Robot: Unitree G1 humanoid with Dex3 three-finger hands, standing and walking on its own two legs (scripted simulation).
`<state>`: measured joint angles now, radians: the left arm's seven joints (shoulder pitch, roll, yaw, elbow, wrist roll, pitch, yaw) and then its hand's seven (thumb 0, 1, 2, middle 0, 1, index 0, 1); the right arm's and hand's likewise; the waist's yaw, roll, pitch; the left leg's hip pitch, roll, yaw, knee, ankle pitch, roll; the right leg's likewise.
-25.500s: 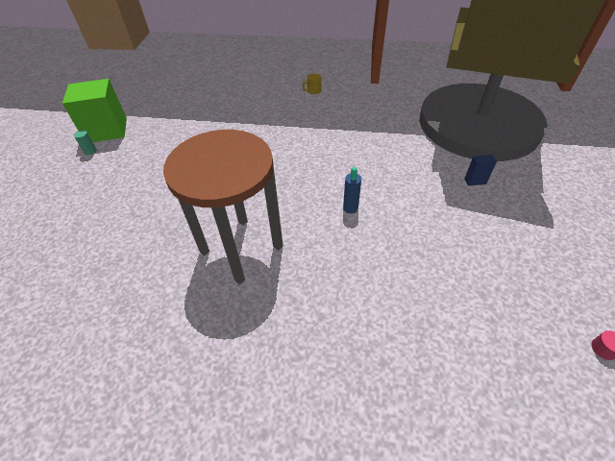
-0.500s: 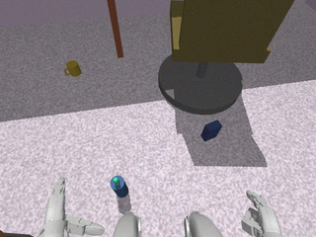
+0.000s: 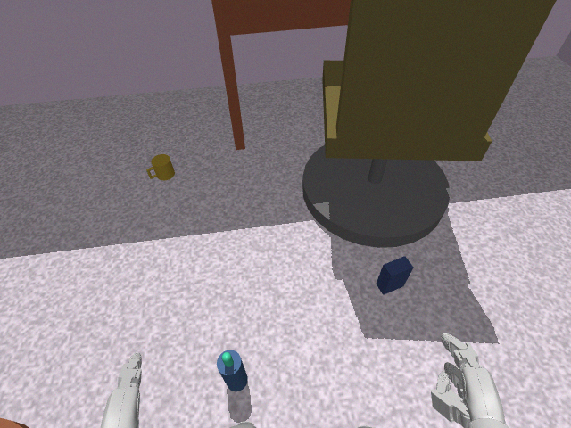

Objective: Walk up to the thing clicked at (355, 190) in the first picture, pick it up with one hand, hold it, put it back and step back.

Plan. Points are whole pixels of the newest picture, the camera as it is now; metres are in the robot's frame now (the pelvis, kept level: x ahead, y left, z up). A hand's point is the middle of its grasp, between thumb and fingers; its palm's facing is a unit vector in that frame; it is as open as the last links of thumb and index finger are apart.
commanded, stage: home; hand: left
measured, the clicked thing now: (231, 368) +0.38 +0.19 -0.60
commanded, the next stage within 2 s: stand in 1.44 s
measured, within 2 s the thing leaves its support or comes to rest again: neither
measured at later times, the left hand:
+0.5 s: hand (173, 423) +0.16 +0.18 -0.06, palm faces +0.09 -0.95 -0.28, open 17.4 cm
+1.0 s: hand (171, 418) +0.16 +0.18 -0.06, palm faces +0.10 -0.95 -0.28, open 17.4 cm
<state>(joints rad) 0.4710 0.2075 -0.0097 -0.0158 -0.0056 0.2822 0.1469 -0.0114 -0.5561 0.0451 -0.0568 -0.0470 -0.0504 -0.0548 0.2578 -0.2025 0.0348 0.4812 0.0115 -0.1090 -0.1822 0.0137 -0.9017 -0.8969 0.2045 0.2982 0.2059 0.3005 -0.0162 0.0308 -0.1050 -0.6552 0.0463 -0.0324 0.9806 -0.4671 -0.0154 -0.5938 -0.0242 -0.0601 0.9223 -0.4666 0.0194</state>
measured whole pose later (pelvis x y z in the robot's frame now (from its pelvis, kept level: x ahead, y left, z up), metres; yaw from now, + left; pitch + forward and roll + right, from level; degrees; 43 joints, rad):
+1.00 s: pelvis +0.00 +0.00 +0.01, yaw +0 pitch +7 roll -2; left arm 0.45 0.20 -0.01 0.02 0.00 0.26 0.13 -0.01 -0.54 0.06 -0.06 -0.05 -0.05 -0.06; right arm 0.27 -0.20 0.03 0.53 0.00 -0.14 -0.19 0.02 -0.90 -0.90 0.20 0.30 0.21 0.30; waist -0.02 0.03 -0.09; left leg -0.62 0.05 -0.03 0.94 -0.45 -0.02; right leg -0.56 -0.02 -0.05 0.89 -0.45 0.02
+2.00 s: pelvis -0.01 -0.01 +0.02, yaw +0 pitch +1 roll +0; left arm 0.25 0.30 0.00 0.57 0.05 0.04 0.02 0.00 0.59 0.83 -0.21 -0.29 -0.20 -0.30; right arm 0.18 -0.28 -0.01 0.79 -0.06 -0.03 -0.03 0.01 -0.91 -0.89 0.21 0.30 0.21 0.30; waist 0.01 -0.02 0.00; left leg -0.45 0.02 0.00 0.83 -0.40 -0.01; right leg -0.42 -0.05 -0.04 0.83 -0.43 0.01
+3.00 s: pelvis -0.01 +0.01 +0.06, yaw +0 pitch -4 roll +0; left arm 0.15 0.32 0.01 1.15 0.02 -0.01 0.00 0.00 0.91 0.90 -0.21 -0.30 -0.20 -0.30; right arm 0.13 -0.33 -0.01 1.15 -0.02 -0.01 0.00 0.01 -0.91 -0.90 0.20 0.30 0.20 0.30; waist 0.00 0.01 0.06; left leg -0.14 0.00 0.01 0.36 -0.16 0.00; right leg -0.12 -0.06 -0.03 0.36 -0.19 0.04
